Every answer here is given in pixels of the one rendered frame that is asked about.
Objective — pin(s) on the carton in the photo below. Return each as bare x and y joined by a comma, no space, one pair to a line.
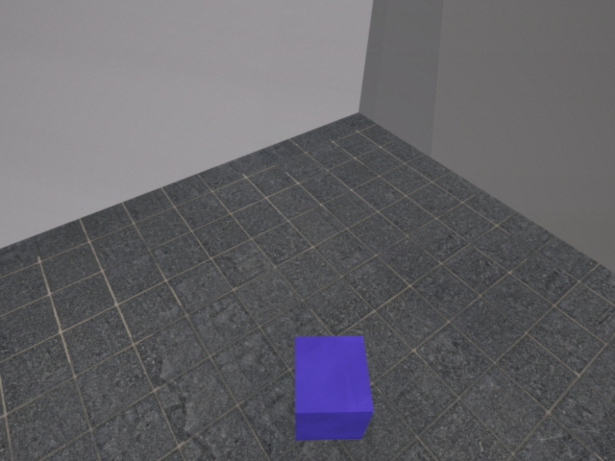
332,390

